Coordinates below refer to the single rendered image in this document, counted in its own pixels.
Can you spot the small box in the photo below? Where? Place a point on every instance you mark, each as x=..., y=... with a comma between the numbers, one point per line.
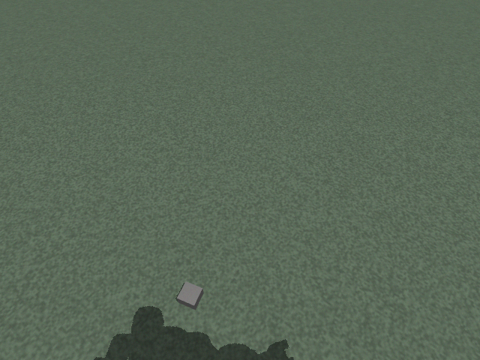
x=190, y=295

